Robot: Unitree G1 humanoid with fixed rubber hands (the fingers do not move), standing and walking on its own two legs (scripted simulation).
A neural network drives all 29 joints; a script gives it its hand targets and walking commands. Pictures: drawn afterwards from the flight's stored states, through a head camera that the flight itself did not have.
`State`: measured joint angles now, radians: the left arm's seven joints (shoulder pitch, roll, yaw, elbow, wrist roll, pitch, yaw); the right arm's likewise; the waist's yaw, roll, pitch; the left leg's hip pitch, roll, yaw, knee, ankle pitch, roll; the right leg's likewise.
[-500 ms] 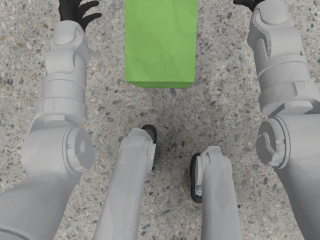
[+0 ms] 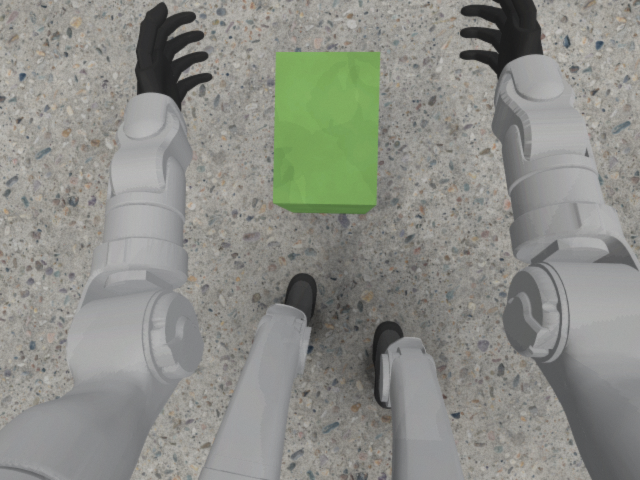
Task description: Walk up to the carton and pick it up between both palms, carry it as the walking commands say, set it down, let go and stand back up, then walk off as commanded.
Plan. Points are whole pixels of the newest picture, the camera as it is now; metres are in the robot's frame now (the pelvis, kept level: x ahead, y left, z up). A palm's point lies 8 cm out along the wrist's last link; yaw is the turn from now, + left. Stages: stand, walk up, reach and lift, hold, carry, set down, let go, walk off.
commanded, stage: set down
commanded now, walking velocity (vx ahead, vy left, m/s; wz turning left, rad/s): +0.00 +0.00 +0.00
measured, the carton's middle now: (328, 147) +0.54 +0.10 -0.50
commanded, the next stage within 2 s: let go in 0.12 s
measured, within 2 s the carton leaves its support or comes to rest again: neither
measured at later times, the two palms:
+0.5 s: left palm (108, 165) +0.39 +0.27 -0.05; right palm (548, 160) +0.46 -0.12 -0.05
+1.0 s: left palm (48, 380) +0.23 +0.23 +0.05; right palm out of the picture +0.29 -0.22 +0.05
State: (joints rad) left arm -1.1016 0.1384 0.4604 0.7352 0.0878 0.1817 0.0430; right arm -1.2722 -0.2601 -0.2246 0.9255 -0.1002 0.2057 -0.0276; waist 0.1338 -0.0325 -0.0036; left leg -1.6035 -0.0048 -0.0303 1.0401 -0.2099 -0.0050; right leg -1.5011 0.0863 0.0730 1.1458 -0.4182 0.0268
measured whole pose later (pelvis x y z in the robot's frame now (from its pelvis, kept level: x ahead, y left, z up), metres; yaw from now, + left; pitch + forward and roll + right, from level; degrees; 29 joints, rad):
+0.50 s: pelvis +0.04 +0.01 +0.07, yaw +1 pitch +36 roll -3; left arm -0.54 0.18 0.27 0.53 0.11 0.13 -0.09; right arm -0.64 -0.08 -0.22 0.57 -0.15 0.15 -0.12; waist 0.09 -0.01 0.00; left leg -1.20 -0.01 -0.05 0.74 -0.16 0.01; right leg -1.07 0.06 0.06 0.78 -0.34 0.03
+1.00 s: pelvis +0.07 -0.01 +0.12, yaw +2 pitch +6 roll +1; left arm 0.20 0.19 0.05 0.39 0.01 0.05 -0.08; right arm 0.09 -0.18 -0.07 0.50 -0.03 0.03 0.03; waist 0.04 -0.01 0.06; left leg -0.39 -0.02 -0.04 0.45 -0.16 -0.01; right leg -0.27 0.03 0.08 0.50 -0.32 -0.01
